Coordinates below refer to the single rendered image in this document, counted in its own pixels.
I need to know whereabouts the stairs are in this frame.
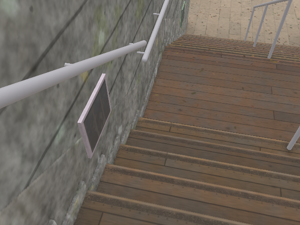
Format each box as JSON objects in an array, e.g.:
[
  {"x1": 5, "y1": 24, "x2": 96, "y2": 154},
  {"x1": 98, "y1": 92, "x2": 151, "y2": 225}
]
[
  {"x1": 168, "y1": 34, "x2": 300, "y2": 63},
  {"x1": 74, "y1": 117, "x2": 300, "y2": 225}
]

